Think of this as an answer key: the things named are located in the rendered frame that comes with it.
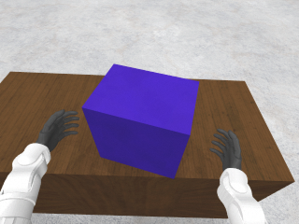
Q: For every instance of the right robot forearm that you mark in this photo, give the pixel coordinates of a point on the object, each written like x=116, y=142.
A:
x=236, y=195

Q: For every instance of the robot left hand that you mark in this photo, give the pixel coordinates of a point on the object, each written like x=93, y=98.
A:
x=53, y=130

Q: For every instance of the pedestal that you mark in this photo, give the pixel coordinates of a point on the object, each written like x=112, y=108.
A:
x=80, y=182

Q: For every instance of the left robot forearm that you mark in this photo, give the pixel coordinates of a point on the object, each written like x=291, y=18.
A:
x=20, y=190

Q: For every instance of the carton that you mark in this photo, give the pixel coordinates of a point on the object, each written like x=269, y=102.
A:
x=141, y=118

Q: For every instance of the robot right hand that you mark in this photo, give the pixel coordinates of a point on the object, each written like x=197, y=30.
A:
x=231, y=156

